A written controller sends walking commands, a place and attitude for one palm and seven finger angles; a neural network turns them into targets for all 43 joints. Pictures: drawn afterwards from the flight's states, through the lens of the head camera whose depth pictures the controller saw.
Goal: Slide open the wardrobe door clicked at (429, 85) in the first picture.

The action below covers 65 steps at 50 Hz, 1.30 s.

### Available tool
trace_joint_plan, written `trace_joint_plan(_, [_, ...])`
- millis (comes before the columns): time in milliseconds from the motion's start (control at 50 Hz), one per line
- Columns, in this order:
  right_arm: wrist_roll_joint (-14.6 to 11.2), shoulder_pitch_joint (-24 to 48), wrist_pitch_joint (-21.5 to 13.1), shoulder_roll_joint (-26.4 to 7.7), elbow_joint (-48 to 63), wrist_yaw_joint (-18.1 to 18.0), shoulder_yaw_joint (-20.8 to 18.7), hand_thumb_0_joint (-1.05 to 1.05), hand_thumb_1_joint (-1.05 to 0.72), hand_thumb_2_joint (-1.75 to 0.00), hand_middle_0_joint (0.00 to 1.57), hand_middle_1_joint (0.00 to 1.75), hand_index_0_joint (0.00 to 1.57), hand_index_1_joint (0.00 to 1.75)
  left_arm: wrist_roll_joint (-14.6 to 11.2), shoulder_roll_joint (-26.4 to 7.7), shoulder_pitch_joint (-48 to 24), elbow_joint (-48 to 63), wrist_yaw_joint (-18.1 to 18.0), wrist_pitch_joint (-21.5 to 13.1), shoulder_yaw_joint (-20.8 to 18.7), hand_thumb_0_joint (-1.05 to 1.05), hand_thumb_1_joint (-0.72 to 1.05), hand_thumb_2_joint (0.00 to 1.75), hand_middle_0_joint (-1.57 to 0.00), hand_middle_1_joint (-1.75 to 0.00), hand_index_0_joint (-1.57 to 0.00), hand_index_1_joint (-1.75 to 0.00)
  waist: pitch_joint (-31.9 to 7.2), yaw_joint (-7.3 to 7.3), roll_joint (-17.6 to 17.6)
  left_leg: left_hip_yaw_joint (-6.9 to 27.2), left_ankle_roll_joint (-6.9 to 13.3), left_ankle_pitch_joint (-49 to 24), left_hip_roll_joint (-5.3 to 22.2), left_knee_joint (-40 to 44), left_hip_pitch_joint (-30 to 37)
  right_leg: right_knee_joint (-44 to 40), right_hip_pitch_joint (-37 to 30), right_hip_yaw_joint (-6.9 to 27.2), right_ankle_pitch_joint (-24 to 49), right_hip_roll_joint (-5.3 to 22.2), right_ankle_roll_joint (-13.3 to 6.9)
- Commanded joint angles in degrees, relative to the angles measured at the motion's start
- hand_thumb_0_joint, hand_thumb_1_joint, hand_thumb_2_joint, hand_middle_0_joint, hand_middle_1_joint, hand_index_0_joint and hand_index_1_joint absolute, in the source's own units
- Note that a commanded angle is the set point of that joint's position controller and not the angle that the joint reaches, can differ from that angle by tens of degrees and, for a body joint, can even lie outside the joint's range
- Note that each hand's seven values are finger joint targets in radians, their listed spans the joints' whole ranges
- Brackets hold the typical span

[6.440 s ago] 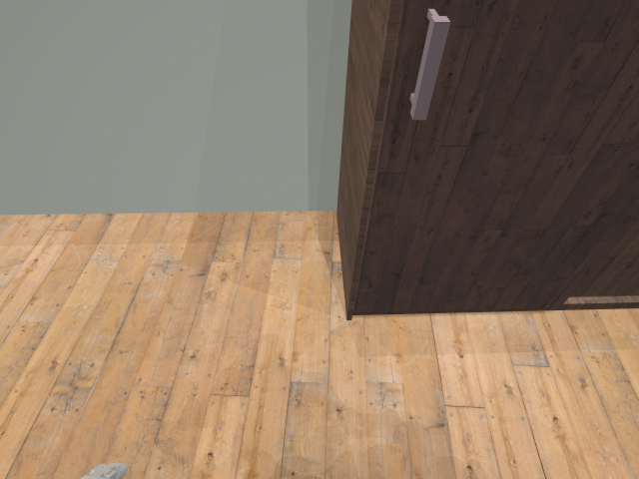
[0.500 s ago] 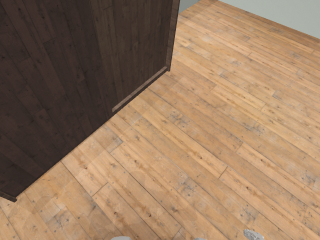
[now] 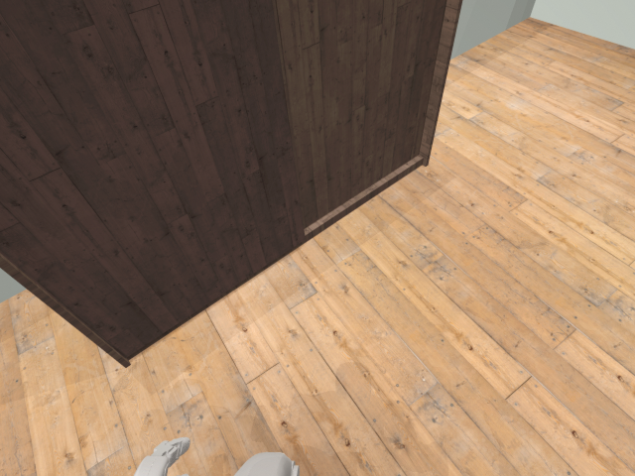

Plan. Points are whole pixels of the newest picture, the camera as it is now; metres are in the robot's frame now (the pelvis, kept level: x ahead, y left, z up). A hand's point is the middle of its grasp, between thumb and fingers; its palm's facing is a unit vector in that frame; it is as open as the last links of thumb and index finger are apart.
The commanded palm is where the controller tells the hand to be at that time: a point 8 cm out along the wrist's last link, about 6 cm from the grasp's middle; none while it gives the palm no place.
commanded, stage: turn to face it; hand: left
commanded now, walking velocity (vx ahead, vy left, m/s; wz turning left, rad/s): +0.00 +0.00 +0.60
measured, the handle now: out of the picture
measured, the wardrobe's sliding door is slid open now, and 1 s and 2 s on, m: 0.00 0.00 0.00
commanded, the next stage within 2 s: take the last steps up to it in 0.94 s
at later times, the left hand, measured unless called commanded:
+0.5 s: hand out of the picture -0.01 +0.29 -0.17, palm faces +0.32 -0.91 -0.25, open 7.4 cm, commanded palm none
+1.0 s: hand out of the picture -0.05 +0.20 -0.14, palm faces +0.51 -0.81 -0.28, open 7.4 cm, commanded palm none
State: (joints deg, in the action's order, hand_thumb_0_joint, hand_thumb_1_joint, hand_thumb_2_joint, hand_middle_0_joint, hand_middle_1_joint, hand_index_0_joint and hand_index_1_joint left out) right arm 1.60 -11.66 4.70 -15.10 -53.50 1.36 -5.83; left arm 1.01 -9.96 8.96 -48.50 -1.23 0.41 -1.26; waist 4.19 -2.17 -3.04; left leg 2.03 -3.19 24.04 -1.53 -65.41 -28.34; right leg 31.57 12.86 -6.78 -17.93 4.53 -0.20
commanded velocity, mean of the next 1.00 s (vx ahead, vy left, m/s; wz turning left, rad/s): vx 0.00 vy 0.00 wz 0.47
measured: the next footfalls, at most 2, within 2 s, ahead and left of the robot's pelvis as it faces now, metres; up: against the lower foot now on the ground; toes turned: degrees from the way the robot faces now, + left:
left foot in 0.28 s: +0.02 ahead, +0.16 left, +0.00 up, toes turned +16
right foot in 0.80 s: +0.07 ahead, -0.08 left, +0.00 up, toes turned +25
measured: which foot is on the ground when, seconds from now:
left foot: up 0.00-0.26, down 0.28-0.80, up 0.82-1.00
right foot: down 0.00-0.28, up 0.30-0.78, down 0.80-1.00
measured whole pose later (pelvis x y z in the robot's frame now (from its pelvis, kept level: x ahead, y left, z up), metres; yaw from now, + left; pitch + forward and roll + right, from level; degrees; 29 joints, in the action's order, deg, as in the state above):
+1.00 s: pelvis -0.02 -0.01 +0.00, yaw +32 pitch -2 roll +2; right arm 1.6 -13.3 4.8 -14.7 -54.9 1.0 -5.3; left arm 1.3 -9.8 12.7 -52.0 -1.4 0.8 -1.5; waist 3.6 -1.3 -1.8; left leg 2.3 -3.2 22.1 -0.1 -63.3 -27.1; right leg 29.2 11.9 -5.8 -15.6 4.6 -0.4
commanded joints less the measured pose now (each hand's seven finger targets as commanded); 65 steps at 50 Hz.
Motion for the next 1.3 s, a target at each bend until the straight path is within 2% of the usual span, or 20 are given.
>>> trace_joint_plan(0, [-0.3, 2.7, -1.2, -3.7, 4.6, 0.6, -0.3, 0.0, -0.9, -0.9, 0.2, 0.3, 0.2, 0.3, 0.5, -12.0, 1.4, 3.1, -1.0, -1.1, -3.5, 0.0, 0.9, 0.9, -0.2, -0.3, -0.2, -0.3, -2.9, 2.03, 13.9, -2.1, -1.5, -0.8, 3.2, -0.7, -3.8, -11.9, -4.8, 6.0, 21.5, 14.3, -5.6])
trace_joint_plan(140, [-1.0, 7.6, -2.0, -2.4, 6.2, 0.7, 1.0, 0.0, -0.9, -0.9, 0.2, 0.3, 0.2, 0.3, 0.9, -15.4, 6.1, 0.5, -0.6, -0.3, -4.6, 0.0, 0.9, 0.9, -0.2, -0.3, -0.2, -0.3, -4.7, 5.04, 16.0, -7.6, -0.7, 2.4, 3.1, 19.0, 3.4, -7.7, -8.1, 2.2, 28.4, 17.0, -6.1])
trace_joint_plan(220, [-0.7, 0.6, -3.1, -5.3, 4.9, 0.4, 0.5, 0.0, -0.9, -0.9, 0.2, 0.3, 0.2, 0.3, 0.0, -15.7, 5.0, 0.3, -0.1, 0.5, -5.1, 0.0, 0.9, 0.9, -0.2, -0.3, -0.2, -0.3, -8.4, 0.94, 11.2, -8.8, 1.2, -12.8, 2.8, 38.7, 19.0, 4.4, -2.0, -3.2, 24.5, 15.4, -0.5])
trace_joint_plan(240, [-0.4, -3.4, -3.7, -10.8, 4.6, 0.2, -0.8, 0.0, -0.9, -0.9, 0.2, 0.3, 0.2, 0.3, -0.3, -12.9, 5.2, 1.5, 0.2, 0.9, -4.8, 0.0, 0.9, 0.9, -0.2, -0.3, -0.2, -0.3, -11.5, -1.24, -3.1, 4.9, 5.3, -25.0, 12.6, 43.4, 28.9, 17.3, 9.0, -5.3, 9.6, 10.3, 3.1])
trace_joint_plan(260, [-0.5, -6.9, -3.7, -16.5, 4.2, -0.2, -2.0, 0.0, -0.9, -0.9, 0.2, 0.3, 0.2, 0.3, -0.4, -8.9, 2.4, 4.5, 0.4, 1.0, -3.5, 0.0, 0.9, 0.9, -0.2, -0.3, -0.2, -0.3, -10.7, -2.98, -17.2, 20.4, 13.1, -48.5, 25.7, 44.5, 31.2, 28.2, 21.4, -3.2, -22.0, 3.6, 6.5])
trace_joint_plan(300, [-0.5, -6.8, -3.8, -14.4, 2.8, -1.8, -1.5, 0.0, -0.9, -0.9, 0.2, 0.3, 0.2, 0.3, -0.3, -9.4, -2.3, 4.0, -0.3, 1.7, -3.7, 0.0, 0.9, 0.9, -0.2, -0.3, -0.2, -0.3, -10.4, -3.2, -11.8, 18.5, 15.1, -43.1, 23.5, 43.4, 27.8, 36.5, 23.2, 5.3, -17.0, 3.9, 5.6])
trace_joint_plan(380, [-0.4, 1.5, -4.4, -9.4, 5.3, -1.9, 0.1, 0.0, -0.9, -0.9, 0.2, 0.3, 0.2, 0.3, -0.1, -10.0, 1.1, 0.9, 0.7, 1.4, -4.1, 0.0, 0.9, 0.9, -0.2, -0.3, -0.2, -0.3, -7.6, 0.97, -6.1, 8.7, 11.2, -38.8, 14.7, 44.3, 21.4, 35.1, 18.5, 5.7, -5.7, 2.9, 6.1])
trace_joint_plan(600, [-0.1, -1.7, -3.6, -9.4, 4.7, -1.8, -0.8, 0.0, -0.9, -0.9, 0.2, 0.3, 0.2, 0.3, -0.5, -9.0, -3.6, 3.0, 0.0, 1.3, -3.5, 0.0, 0.9, 0.9, -0.2, -0.3, -0.2, -0.3, -7.1, -0.56, -5.7, 18.6, 13.6, -32.1, 13.9, 44.9, 21.4, 20.8, 14.6, 7.1, -7.4, -0.7, 6.1])
trace_joint_plan(720, [-0.4, 1.3, -2.9, -8.3, 5.8, -1.5, -0.9, 0.0, -0.9, -0.9, 0.2, 0.3, 0.2, 0.3, -0.9, -8.8, 4.0, 1.6, -0.6, 0.4, -3.4, 0.0, 0.9, 0.9, -0.2, -0.3, -0.2, -0.3, -8.5, 3.13, -5.3, 19.6, 10.5, -27.5, 9.9, 40.2, 10.7, -2.3, -4.3, 5.4, 2.6, -3.6, 4.2])
trace_joint_plan(740, [-0.7, 1.2, -3.0, -6.6, 6.0, -1.3, -0.7, 0.0, -0.9, -0.9, 0.2, 0.3, 0.2, 0.3, -0.6, -10.7, 6.1, 1.3, -0.8, -0.2, -3.8, 0.0, 0.9, 0.9, -0.2, -0.3, -0.2, -0.3, -8.9, 4.17, -1.1, 17.9, 7.9, -21.6, 7.2, 36.3, 5.6, -10.5, -11.2, 8.1, 6.0, -0.6, 3.5])
trace_joint_plan(760, [-1.3, -0.4, -3.1, -2.5, 6.8, -1.0, -0.1, 0.0, -0.9, -0.9, 0.2, 0.3, 0.2, 0.3, 0.4, -15.4, 7.1, 1.4, -1.2, -0.8, -4.8, 0.0, 0.9, 0.9, -0.2, -0.3, -0.2, -0.3, -9.2, 4.3, 13.4, 8.6, 3.2, -4.3, -0.2, 24.8, -5.4, -16.5, -17.7, 22.2, 4.6, 13.9, -1.0])
trace_joint_plan(780, [-0.7, 0.3, -3.0, -2.9, 7.8, -1.2, -0.4, 0.0, -0.9, -0.9, 0.2, 0.3, 0.2, 0.3, 0.5, -17.8, 5.5, 2.3, -0.9, -0.5, -4.7, 0.0, 0.9, 0.9, -0.2, -0.3, -0.2, -0.3, -7.6, 4.25, 18.2, 3.1, 1.2, 9.3, -3.3, 12.3, -6.3, -17.0, -9.8, 28.6, 9.0, 23.8, -7.2])
trace_joint_plan(820, [-0.2, 1.1, -1.5, -4.6, 5.7, -0.9, -1.0, 0.0, -0.9, -0.9, 0.2, 0.3, 0.2, 0.3, 0.1, -14.3, 0.8, 3.1, -1.1, -0.5, -4.4, 0.0, 0.9, 0.9, -0.2, -0.3, -0.2, -0.3, -2.4, 2.34, 14.7, 4.8, 1.6, 4.9, 0.1, -1.5, -3.9, -18.5, 2.0, 24.1, 1.9, 18.7, -8.1])
trace_joint_plan(880, [-0.1, -1.8, -1.3, -3.2, 2.9, -0.2, -0.3, 0.0, -0.9, -0.9, 0.2, 0.3, 0.2, 0.3, 0.3, -10.6, -1.8, 2.8, -0.9, -1.0, -3.3, 0.0, 0.9, 0.9, -0.2, -0.3, -0.2, -0.3, -1.0, 0.22, 11.5, 1.4, 0.4, -3.0, 1.6, -4.2, -2.2, -15.2, 2.4, 11.8, 9.2, 12.0, -5.5])
trace_joint_plan(1060, [-0.8, 4.6, -2.4, -0.7, 2.4, -0.6, 1.9, 0.0, -0.9, -0.9, 0.2, 0.3, 0.2, 0.3, 1.0, -13.7, 10.1, -4.2, -0.5, -1.0, -4.1, 0.0, 0.9, 0.9, -0.2, -0.3, -0.2, -0.3, -4.9, 5.69, 15.6, -4.6, 0.0, 3.5, 1.9, 20.1, 4.8, -12.4, -7.9, 11.1, 18.2, 14.0, -7.4])
trace_joint_plan(1140, [-0.6, -2.7, -4.4, -0.6, -0.7, -0.8, 2.5, 0.0, -0.9, -0.9, 0.2, 0.3, 0.2, 0.3, 0.4, -12.5, 8.8, -6.2, 0.0, -0.9, -3.7, 0.0, 0.9, 0.9, -0.2, -0.3, -0.2, -0.3, -6.0, 2.4, 13.1, -8.0, 2.0, -4.8, 0.9, 40.7, 21.3, -9.6, 0.4, 7.9, -1.2, 10.6, -3.4])
trace_joint_plan(1160, [-0.6, -6.4, -5.3, -3.0, -2.0, -1.1, 2.1, 0.0, -0.9, -0.9, 0.2, 0.3, 0.2, 0.3, -0.1, -10.3, 8.1, -5.9, 0.3, -0.6, -3.1, 0.0, 0.9, 0.9, -0.2, -0.3, -0.2, -0.3, -6.8, 0.44, 5.1, -3.2, 3.2, -5.1, 4.8, 46.2, 29.7, -3.1, 8.0, 4.8, -6.4, 7.9, -0.9])
trace_joint_plan(1180, [0.1, -9.7, -5.5, -8.3, -2.8, -1.5, 0.8, 0.0, -0.9, -0.9, 0.2, 0.3, 0.2, 0.3, -0.3, -6.2, 8.0, -4.7, 0.8, -0.5, -2.3, 0.0, 0.9, 0.9, -0.2, -0.3, -0.2, -0.3, -5.8, -1.17, -11.7, 14.7, 8.2, 0.6, 18.3, 50.4, 35.4, 10.3, 20.8, -1.4, -12.0, 0.9, 2.4])
trace_joint_plan(1200, [0.1, -12.9, -5.2, -10.8, -3.2, -1.9, 0.6, 0.0, -0.9, -0.9, 0.2, 0.3, 0.2, 0.3, 0.2, -5.5, 3.8, -2.8, 1.0, -0.9, -1.6, 0.0, 0.9, 0.9, -0.2, -0.3, -0.2, -0.3, -1.7, -3.05, -12.8, 22.3, 13.1, 0.3, 24.8, 54.3, 32.2, 18.6, 26.2, -0.7, -15.6, -0.6, 2.3])
trace_joint_plan(1280, [-0.1, -7.0, -6.5, -4.3, -3.4, -2.9, 2.5, 0.0, -0.9, -0.9, 0.2, 0.3, 0.2, 0.3, 0.6, -6.4, 2.7, -6.6, 2.2, -0.9, -2.1, 0.0, 0.9, 0.9, -0.2, -0.3, -0.2, -0.3, 6.2, 0.21, -6.6, 12.7, 12.5, -1.7, 19.0, 57.3, 21.5, 29.4, 24.8, 4.7, -3.6, 2.5, 2.0])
